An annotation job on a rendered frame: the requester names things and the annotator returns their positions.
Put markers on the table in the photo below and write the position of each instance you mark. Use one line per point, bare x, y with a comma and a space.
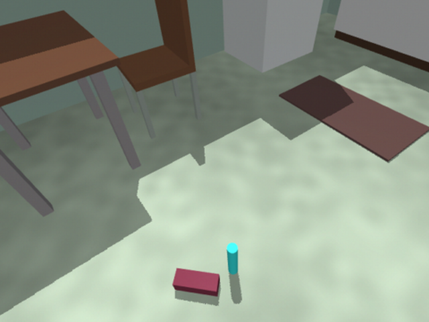
39, 54

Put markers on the chair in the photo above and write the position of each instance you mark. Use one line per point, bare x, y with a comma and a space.
163, 63

